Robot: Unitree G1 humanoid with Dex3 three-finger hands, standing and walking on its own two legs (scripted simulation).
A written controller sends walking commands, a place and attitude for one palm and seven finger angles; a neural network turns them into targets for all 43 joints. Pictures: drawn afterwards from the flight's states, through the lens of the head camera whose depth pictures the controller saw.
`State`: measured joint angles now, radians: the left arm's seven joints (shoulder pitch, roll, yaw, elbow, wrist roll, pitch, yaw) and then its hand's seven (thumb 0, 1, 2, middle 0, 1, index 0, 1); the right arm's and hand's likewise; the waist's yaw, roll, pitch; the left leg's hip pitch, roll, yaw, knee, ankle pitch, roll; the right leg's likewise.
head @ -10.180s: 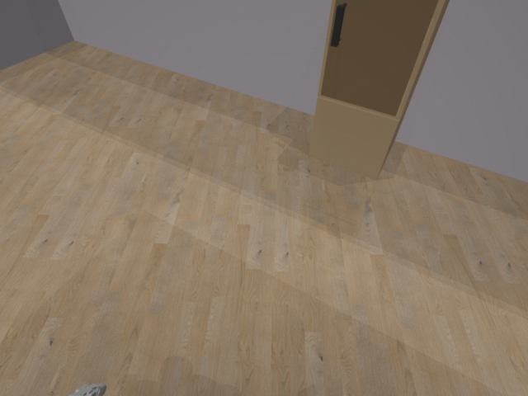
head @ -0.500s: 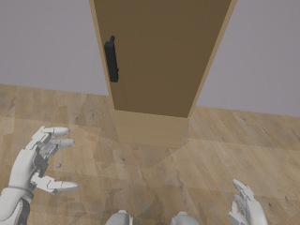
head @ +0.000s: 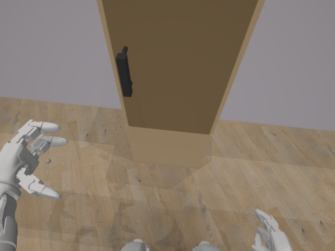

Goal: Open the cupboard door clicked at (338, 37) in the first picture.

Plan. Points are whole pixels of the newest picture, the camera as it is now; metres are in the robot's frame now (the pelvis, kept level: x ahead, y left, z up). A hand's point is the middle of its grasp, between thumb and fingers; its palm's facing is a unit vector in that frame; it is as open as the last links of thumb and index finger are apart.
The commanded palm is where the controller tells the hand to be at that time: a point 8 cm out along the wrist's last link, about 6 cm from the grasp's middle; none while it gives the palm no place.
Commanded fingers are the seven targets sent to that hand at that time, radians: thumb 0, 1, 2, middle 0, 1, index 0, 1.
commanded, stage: raise the hand with hooked fingers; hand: left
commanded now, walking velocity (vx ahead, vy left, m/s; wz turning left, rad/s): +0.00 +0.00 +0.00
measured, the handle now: (126, 72) +0.61 +0.17 +0.04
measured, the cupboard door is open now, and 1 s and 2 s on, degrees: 0 0 0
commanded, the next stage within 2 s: move the hooked fingers beside the handle in 0.46 s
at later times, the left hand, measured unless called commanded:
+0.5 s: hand (51, 162) +0.28 +0.27 +0.07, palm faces -0.04 -1.00 -0.04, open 14.0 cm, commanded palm +0.26 +0.32 +0.07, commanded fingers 0.00 -0.50 0.30 -0.30 -1.20 -0.30 -1.20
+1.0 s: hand (69, 133) +0.35 +0.25 +0.07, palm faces -0.07 -1.00 -0.03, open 14.0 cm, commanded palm +0.34 +0.31 +0.06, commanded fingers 0.00 -0.50 0.30 -0.30 -1.20 -0.30 -1.20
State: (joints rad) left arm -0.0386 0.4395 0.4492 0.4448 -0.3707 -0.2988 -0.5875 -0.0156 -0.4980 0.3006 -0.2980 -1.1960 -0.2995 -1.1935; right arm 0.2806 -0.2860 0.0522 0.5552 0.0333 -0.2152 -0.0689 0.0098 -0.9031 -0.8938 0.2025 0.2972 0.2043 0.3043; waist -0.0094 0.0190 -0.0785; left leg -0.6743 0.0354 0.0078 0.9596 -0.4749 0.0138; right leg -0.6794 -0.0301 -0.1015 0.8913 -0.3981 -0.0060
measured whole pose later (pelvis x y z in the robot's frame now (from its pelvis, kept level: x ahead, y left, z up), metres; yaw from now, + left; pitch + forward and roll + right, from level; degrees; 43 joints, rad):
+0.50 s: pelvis +0.00 +0.00 +0.00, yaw +0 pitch +10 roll -2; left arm -0.04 0.43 0.45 0.48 -0.37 -0.33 -0.59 -0.02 -0.50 0.30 -0.30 -1.20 -0.30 -1.20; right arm 0.29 -0.28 0.05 0.54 0.03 -0.20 -0.06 0.01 -0.90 -0.89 0.20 0.30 0.20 0.30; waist -0.01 0.02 -0.08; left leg -0.66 0.04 0.02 0.94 -0.46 0.01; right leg -0.67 -0.03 -0.09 0.88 -0.38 -0.01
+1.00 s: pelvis -0.01 -0.01 +0.00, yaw -1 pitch +13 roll -1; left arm -0.34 0.49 0.46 0.73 -0.30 -0.33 -0.58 -0.02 -0.50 0.30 -0.30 -1.20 -0.30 -1.20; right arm 0.32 -0.29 0.05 0.56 0.03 -0.15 -0.07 0.01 -0.90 -0.89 0.20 0.30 0.20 0.30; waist -0.05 0.01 -0.08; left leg -0.73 0.04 0.02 0.96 -0.46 0.01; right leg -0.75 -0.02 -0.08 0.91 -0.39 -0.02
